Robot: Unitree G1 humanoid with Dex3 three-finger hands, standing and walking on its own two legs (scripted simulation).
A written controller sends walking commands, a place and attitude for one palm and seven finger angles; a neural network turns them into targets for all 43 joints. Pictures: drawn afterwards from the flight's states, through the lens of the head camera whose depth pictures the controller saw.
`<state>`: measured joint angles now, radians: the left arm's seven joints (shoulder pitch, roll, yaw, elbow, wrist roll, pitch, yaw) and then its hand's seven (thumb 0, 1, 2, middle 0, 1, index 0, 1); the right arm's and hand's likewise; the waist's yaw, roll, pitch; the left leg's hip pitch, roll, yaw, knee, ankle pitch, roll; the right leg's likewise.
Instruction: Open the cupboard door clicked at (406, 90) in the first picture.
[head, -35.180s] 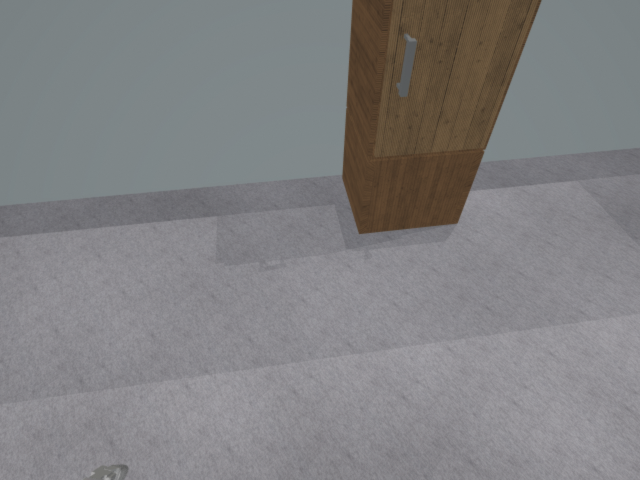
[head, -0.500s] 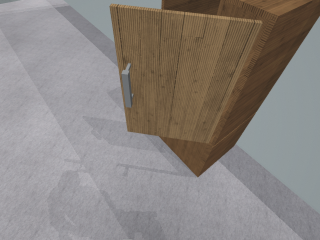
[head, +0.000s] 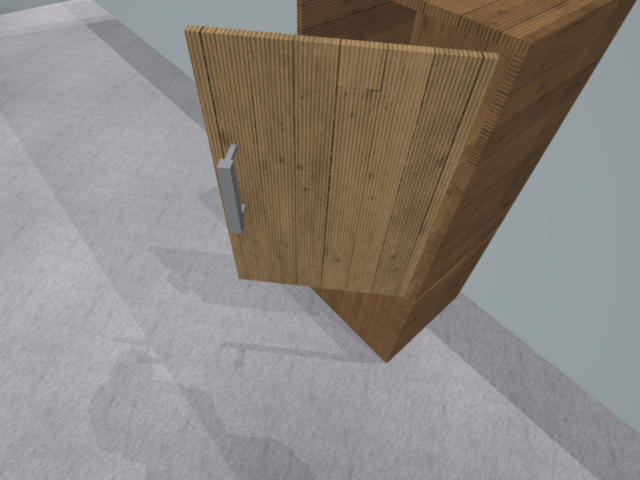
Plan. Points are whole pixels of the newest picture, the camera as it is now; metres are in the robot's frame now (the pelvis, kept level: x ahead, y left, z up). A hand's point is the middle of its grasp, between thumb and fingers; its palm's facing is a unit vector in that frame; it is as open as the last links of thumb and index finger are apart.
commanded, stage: come to a stop and stand still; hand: left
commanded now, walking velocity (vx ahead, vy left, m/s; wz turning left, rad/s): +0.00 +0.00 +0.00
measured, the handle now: (234, 190) +0.57 +0.19 -0.01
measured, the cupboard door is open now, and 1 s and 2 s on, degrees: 42 42 42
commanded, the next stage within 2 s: look again from close up in 0.32 s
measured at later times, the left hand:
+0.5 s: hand out of the picture +0.02 +0.17 -0.17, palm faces +0.00 -0.98 -0.19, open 7.4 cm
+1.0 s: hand out of the picture +0.06 +0.25 -0.14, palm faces -0.01 -0.94 -0.34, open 7.4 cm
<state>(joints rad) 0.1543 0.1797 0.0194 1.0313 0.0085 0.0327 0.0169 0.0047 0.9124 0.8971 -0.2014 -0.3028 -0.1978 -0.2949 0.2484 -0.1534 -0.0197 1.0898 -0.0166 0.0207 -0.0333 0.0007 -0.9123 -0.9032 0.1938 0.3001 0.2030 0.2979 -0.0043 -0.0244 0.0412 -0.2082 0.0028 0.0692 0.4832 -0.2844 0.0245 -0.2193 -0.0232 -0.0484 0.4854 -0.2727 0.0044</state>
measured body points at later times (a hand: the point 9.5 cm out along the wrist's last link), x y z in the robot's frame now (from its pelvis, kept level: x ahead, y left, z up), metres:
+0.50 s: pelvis +0.02 +0.00 +0.00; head +0.04 +0.00 +0.45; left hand +0.02 +0.22 -0.16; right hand +0.03 -0.23 -0.15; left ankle -0.02 +0.10 -0.74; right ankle -0.01 -0.12 -0.74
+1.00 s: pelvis -0.03 +0.00 +0.00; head -0.05 +0.00 +0.45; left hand +0.06 +0.29 -0.12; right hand +0.08 -0.28 -0.12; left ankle -0.02 +0.10 -0.74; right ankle -0.01 -0.12 -0.74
